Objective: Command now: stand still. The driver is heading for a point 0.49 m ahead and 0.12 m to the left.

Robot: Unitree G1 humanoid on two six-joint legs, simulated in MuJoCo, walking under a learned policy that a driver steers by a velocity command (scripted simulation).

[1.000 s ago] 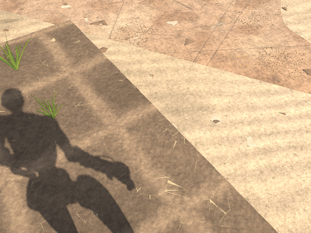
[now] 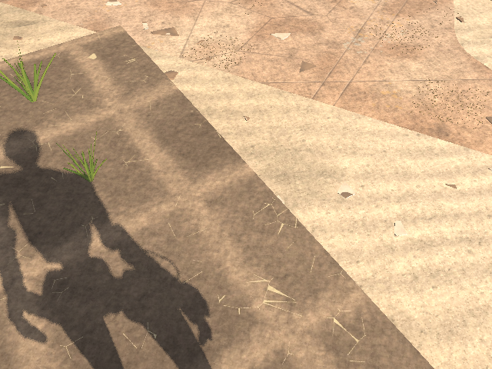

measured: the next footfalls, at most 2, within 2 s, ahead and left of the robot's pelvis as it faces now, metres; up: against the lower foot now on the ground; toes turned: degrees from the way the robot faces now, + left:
right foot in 1.64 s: +0.47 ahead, -0.08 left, +0.00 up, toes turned -1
